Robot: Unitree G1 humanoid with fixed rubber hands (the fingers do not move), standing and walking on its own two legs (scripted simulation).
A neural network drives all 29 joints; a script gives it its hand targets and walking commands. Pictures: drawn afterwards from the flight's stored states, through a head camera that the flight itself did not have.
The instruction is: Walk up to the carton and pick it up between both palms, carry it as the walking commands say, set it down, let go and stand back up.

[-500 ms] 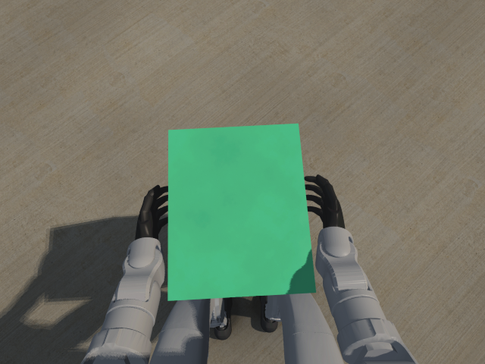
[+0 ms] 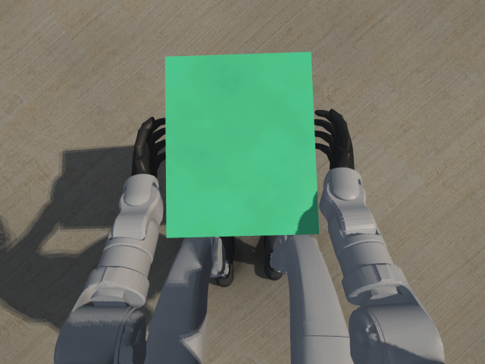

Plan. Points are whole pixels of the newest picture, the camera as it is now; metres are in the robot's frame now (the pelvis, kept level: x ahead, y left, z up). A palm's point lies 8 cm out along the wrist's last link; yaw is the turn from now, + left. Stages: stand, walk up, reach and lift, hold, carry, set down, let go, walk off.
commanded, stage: set down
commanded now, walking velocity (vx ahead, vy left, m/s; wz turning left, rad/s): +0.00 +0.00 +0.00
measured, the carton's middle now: (241, 157) +0.40 +0.02 -0.23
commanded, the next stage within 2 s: none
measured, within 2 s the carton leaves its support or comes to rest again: neither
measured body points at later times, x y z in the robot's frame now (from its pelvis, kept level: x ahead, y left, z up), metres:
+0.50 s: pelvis -0.02 +0.00 -0.07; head +0.31 +0.00 +0.24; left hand +0.43 +0.18 -0.23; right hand +0.44 -0.13 -0.23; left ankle +0.08 +0.08 -0.63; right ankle +0.10 -0.09 -0.63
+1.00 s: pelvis -0.03 +0.00 -0.14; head +0.34 +0.01 +0.11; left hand +0.47 +0.19 -0.33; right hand +0.48 -0.12 -0.34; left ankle +0.08 +0.08 -0.63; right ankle +0.10 -0.09 -0.63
